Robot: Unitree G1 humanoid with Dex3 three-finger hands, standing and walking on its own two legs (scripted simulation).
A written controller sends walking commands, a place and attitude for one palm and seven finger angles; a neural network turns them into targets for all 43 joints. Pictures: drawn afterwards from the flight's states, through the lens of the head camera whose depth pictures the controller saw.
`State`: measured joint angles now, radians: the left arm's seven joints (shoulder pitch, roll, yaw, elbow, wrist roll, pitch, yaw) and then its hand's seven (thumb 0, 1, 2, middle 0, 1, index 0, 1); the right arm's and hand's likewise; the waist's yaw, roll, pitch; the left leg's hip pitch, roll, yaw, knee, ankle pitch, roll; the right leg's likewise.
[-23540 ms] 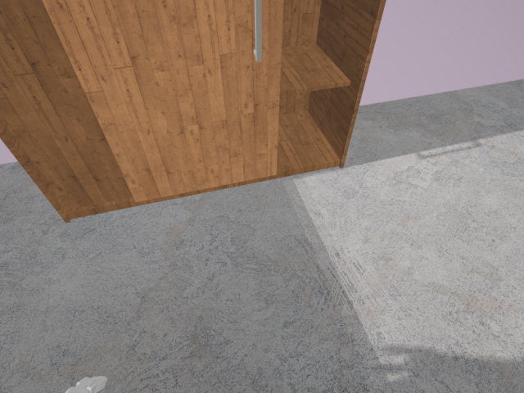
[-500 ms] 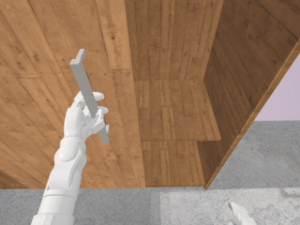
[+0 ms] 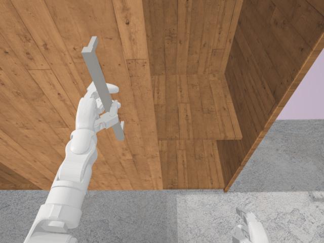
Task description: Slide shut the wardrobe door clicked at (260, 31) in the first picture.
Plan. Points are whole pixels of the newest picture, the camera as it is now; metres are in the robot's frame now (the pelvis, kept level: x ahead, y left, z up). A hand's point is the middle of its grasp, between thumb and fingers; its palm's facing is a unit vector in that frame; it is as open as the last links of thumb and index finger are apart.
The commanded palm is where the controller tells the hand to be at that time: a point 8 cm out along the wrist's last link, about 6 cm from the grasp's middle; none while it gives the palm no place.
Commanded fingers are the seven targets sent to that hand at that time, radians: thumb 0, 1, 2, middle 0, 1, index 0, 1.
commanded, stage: step sideways, sliding the door along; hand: left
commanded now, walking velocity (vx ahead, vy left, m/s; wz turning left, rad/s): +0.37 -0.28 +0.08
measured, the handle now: (109, 98) +0.44 +0.17 +0.11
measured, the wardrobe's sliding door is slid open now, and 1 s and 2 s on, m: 0.37 0.23 0.02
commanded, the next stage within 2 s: none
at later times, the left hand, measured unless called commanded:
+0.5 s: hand (123, 112) +0.39 +0.12 +0.11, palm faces +0.30 -0.95 -0.12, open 6.0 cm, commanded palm +0.36 +0.10 +0.12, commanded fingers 0.00 0.90 0.90 -0.45 -1.40 -0.45 -1.40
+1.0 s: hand (174, 112) +0.40 +0.00 +0.11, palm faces +0.24 -0.97 -0.10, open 5.9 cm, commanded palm +0.37 +0.00 +0.12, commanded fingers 0.00 0.90 0.90 -0.45 -1.40 -0.45 -1.40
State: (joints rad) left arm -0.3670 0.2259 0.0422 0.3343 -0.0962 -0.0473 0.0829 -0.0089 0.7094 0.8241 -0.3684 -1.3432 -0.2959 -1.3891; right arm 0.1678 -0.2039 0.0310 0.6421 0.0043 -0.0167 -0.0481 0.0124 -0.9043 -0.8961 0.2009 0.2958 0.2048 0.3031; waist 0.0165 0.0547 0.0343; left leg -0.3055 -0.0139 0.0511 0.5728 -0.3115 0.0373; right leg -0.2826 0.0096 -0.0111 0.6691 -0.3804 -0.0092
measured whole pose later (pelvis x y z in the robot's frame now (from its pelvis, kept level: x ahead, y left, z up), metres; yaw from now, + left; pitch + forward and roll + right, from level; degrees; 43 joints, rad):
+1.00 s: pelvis +0.07 -0.17 +0.00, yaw +12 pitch +0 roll +0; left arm -0.27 0.11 -0.08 0.04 -0.04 -0.10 0.13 0.01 0.78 0.84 -0.42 -1.40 -0.23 -1.40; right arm 0.05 -0.21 -0.05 0.58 0.03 -0.01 -0.01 0.01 -0.91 -0.90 0.20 0.30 0.20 0.30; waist 0.07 0.03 0.20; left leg -0.26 0.15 0.04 0.61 -0.23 -0.03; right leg -0.32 0.02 -0.08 0.60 -0.27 -0.06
